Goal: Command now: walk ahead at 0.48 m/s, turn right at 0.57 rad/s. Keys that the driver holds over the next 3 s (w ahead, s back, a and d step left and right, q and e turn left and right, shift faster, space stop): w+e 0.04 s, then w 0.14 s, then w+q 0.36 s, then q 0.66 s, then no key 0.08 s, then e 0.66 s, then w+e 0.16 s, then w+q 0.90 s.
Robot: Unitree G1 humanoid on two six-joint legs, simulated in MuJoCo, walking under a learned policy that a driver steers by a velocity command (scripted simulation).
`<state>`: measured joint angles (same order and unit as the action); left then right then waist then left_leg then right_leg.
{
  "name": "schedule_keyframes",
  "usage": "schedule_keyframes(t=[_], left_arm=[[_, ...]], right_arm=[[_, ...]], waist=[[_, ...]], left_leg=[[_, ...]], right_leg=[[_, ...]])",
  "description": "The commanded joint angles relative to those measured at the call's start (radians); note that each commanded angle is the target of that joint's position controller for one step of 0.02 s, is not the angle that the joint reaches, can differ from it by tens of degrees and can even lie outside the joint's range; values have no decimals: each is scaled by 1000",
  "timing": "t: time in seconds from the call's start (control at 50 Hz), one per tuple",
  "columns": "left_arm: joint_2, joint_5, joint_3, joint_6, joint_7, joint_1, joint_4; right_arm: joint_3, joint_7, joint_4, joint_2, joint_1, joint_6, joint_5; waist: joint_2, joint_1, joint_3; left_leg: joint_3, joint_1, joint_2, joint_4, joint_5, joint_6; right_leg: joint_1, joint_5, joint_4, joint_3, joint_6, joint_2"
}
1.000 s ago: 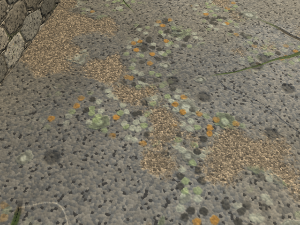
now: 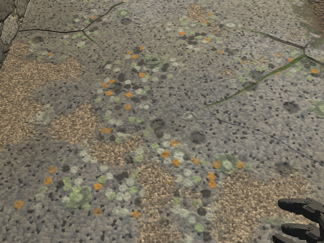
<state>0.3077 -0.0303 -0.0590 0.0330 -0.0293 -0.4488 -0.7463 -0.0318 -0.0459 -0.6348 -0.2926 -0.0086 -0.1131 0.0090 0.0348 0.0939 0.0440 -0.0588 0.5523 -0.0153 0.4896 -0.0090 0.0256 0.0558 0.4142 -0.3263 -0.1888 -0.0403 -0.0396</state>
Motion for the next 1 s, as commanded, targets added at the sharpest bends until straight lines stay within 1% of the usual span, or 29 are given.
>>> schedule_keyframes(t=[0.02, 0.04, 0.06, 0.08, 0.1, 0.12, 0.14, 0.18, 0.26, 0.32, 0.4, 0.44, 0.48, 0.5, 0.52, 0.54, 0.56, 0.58, 0.62, 0.68, 0.74, 0.84, 0.88, 0.9, 0.92, 0.94, 0.96, 0.98, 1.0], left_arm=[[160, 9, -47, 1, -2, 55, 66], [116, 23, -29, -3, 3, 70, 92], [-14, 29, 7, 5, 4, -65, 113], [29, -14, 9, 16, 8, -133, 104], [121, -29, -15, 16, 9, -44, 86], [145, -17, -18, 16, 10, 61, 104], [132, 3, -16, 19, 10, 130, 121], [99, 6, -14, 18, 20, 144, 128], [29, 33, 17, 27, 29, 212, 154], [20, 32, 30, 52, 43, 309, 169], [60, 17, 17, 67, 55, 407, 198], [83, 14, 3, 73, 56, 391, 197], [129, 19, -28, 74, 44, 247, 160], [196, 39, -49, 72, 31, 92, 148], [269, 57, -64, 56, 32, 33, 135], [194, 45, -49, 56, 39, 33, 125], [136, 38, -31, 57, 39, 91, 128], [101, 44, -19, 58, 41, 156, 132], [62, 51, -12, 61, 43, 244, 127], [88, 44, -27, 69, 31, 286, 105], [122, 37, -41, 53, 11, 303, 86], [164, 6, -56, 30, 6, 294, 55], [179, -11, -64, 23, 8, 302, 52], [176, -18, -65, 19, 7, 310, 51], [146, -11, -58, 17, 9, 271, 42], [107, 33, -41, 17, 14, 222, 59], [54, 76, -16, 12, 19, 171, 80], [123, 52, -30, 5, 26, 184, 60], [138, 18, -31, -1, 23, 238, 81]], right_arm=[[-74, 19, 32, -173, 129, -18, 3], [-86, 27, 14, -204, 283, -16, -10], [-102, 31, -5, -285, 399, -8, -32], [-91, 15, -27, -242, 408, -6, -21], [-71, 19, -19, -154, 345, -2, -9], [-61, 23, -21, -120, 292, 5, -9], [-55, 23, -30, -105, 260, 9, -16], [-47, 25, -45, -85, 232, 3, -28], [-56, 27, -81, -130, 250, -3, 5], [-65, 33, -88, -167, 260, 11, 15], [-71, 36, -117, -194, 348, 29, 29], [-71, 40, -124, -197, 360, 40, 27], [-55, 41, -125, -153, 371, 45, 15], [-28, 38, -98, -80, 360, 42, -4], [-7, 45, -66, -6, 458, 30, 12], [-29, 49, -74, -99, 446, 30, 36], [-45, 50, -64, -143, 381, 37, 42], [-48, 54, -63, -140, 348, 46, 31], [-57, 55, -61, -121, 340, 71, 15], [-48, 51, -33, -65, 315, 106, 10], [-35, 35, 0, -36, 253, 114, 3], [-52, -3, 57, -80, 160, 124, 0], [-66, -7, 75, -104, 160, 133, -2], [-78, -4, 70, -119, 201, 133, -4], [-100, 8, 49, -163, 284, 132, -8], [-129, 35, 60, -276, 347, 133, -9], [-117, 43, 100, -319, 302, 126, -31], [-102, 30, 115, -274, 296, 118, -15], [-102, 24, 104, -246, 255, 111, -18]], waist=[[-175, -148, -91], [-146, -222, -244], [138, -172, -427], [316, -149, -473], [176, -166, -290], [73, -168, -175], [20, -152, -102], [51, -107, -58], [39, -92, -13], [26, -121, 3], [31, -149, -6], [42, -122, -17], [31, -42, -91], [-68, 30, -223], [-331, -8, -330], [-277, 6, -283], [-214, -3, -170], [-166, -30, -119], [-157, -89, -72], [-152, -115, -54], [-139, -104, -65], [-126, -86, -80], [-124, -100, -84], [-109, -129, -103], [-52, -158, -151], [163, -167, -217], [284, -96, -315], [126, -143, -389], [99, -138, -328]], left_leg=[[35, -322, -9, -30, 42, -59], [-47, -598, 91, 16, 82, -112], [-455, -968, 346, -5, 247, -246], [-808, -995, 436, -183, 471, -316], [-672, -853, 390, -217, 564, -275], [-502, -704, 346, -216, 471, -245], [-396, -568, 306, -231, 334, -238], [-272, -435, 253, -278, 195, -239], [-197, -360, 241, -347, 72, -292], [-119, -313, 192, -345, 44, -264], [-159, -361, 216, -289, 88, -222], [-189, -380, 225, -232, 121, -192], [-150, -328, 155, -49, 57, -141], [-92, -198, 82, 242, 204, -96], [10, 101, -26, 567, 573, -40], [-64, 209, 12, 724, 575, -32], [-71, 244, 43, 766, 494, -29], [-56, 201, 68, 756, 436, -18], [-45, 112, 101, 693, 398, 4], [-1, 61, 96, 584, 330, 34], [30, -1, 97, 384, 172, 31], [63, -93, 76, 186, 110, -20], [87, -131, 55, 125, 162, -54], [110, -212, 24, 54, 126, -79], [110, -355, -13, -14, 10, -115], [-155, -576, 179, -27, -487, -203], [-530, -716, 394, -25, -684, -418], [-506, -705, 397, -42, -638, -464], [-471, -606, 360, -105, -301, -422]], right_leg=[[-124, -693, -168, -117, -73, 176], [-245, -597, -406, -94, -42, 119], [-564, -68, -782, -10, 21, -25], [-732, 172, -967, -21, 36, -36], [-794, 89, -1027, -14, 38, 30], [-781, 9, -1001, 35, 34, 71], [-752, -32, -955, 50, 30, 99], [-674, -73, -869, 51, 21, 136], [-668, -113, -628, 116, 42, 155], [-577, -295, -395, 144, 59, 124], [-492, -395, -240, 137, 65, 81], [-414, -372, -181, 141, 47, 71], [-174, -328, -135, 151, 5, 76], [52, -282, -137, -14, -59, 250], [266, -60, -31, -412, -183, 469], [215, 100, 37, -528, -202, 460], [126, -29, 33, -373, -178, 434], [30, -278, 28, -227, -162, 389], [-107, -666, 29, -22, -146, 329], [-189, -816, 72, 117, -160, 316], [-196, -802, 83, 223, -155, 302], [-146, -745, 9, 289, -122, 325], [-130, -756, -82, 298, -101, 333], [-144, -781, -179, 324, -76, 308], [-190, -740, -344, 355, -34, 248], [-406, -349, -637, 387, 50, 164], [-651, 337, -919, 260, 113, 3], [-680, 328, -1022, 113, 122, 23], [-727, 221, -992, 100, 104, 43]])
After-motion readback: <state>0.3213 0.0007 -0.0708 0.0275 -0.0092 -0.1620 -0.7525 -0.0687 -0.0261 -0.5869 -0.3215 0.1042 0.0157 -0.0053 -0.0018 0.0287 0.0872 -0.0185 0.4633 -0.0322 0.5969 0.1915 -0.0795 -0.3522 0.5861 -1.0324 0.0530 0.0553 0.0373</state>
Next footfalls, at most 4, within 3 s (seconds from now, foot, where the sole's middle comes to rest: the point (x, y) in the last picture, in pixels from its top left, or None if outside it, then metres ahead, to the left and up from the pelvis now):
0.04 left None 0.21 0.13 -0.77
0.50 right None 0.42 -0.15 -0.77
0.94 left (163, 214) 0.55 0.12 -0.77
1.36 right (219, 204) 0.61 -0.11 -0.77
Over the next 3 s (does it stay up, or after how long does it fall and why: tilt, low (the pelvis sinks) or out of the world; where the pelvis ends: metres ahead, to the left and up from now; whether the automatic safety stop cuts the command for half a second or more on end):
stays up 1.01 0.03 0.00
